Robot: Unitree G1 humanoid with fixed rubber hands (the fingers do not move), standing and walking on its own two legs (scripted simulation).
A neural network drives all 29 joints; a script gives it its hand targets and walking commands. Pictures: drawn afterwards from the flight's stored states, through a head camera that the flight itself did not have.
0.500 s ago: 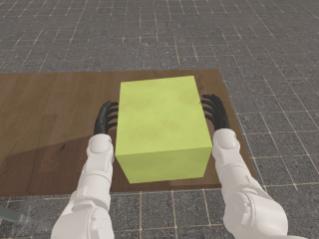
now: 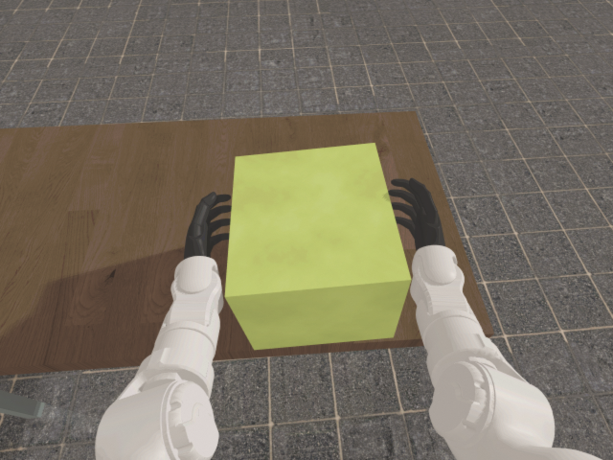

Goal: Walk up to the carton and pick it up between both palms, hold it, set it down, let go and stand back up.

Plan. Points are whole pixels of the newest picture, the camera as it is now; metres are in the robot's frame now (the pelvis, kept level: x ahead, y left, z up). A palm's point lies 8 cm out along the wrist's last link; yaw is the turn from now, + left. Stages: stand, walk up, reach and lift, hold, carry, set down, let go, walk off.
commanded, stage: set down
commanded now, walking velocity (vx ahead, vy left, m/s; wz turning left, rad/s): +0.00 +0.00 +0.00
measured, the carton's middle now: (314, 246) +0.44 -0.01 -0.04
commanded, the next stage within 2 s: none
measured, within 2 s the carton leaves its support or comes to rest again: rests again in 0.72 s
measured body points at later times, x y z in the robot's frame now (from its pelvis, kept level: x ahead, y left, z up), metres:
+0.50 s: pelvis +0.00 +0.00 +0.00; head +0.10 +0.00 +0.44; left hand +0.43 +0.14 +0.01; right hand +0.44 -0.17 +0.03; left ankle +0.00 +0.12 -0.74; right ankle -0.04 -0.08 -0.74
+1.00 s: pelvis +0.00 -0.01 +0.00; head +0.11 -0.01 +0.43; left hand +0.43 +0.14 +0.01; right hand +0.43 -0.17 +0.02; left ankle +0.00 +0.12 -0.74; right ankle -0.04 -0.08 -0.74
